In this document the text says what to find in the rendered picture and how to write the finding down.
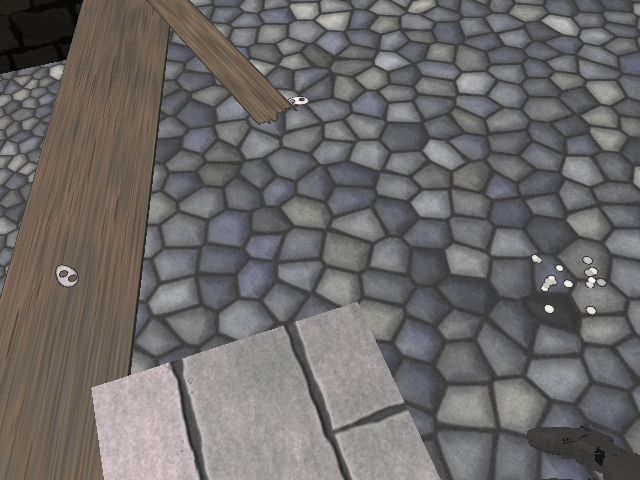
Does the right robot hand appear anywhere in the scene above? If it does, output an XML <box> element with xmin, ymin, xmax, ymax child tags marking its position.
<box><xmin>527</xmin><ymin>425</ymin><xmax>640</xmax><ymax>480</ymax></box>

